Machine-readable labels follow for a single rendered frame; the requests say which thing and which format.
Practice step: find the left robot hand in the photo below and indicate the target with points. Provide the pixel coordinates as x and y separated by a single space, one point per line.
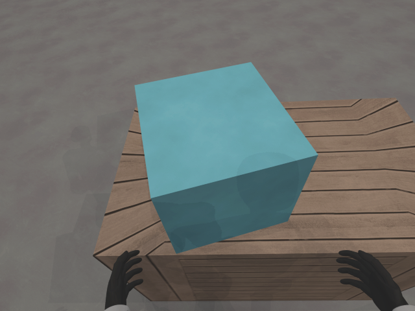
118 289

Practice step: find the pedestal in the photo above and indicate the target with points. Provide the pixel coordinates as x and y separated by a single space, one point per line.
359 195

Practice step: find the carton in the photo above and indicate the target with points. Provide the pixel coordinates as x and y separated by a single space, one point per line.
223 156

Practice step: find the right robot hand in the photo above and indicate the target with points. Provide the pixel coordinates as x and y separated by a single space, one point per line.
376 282

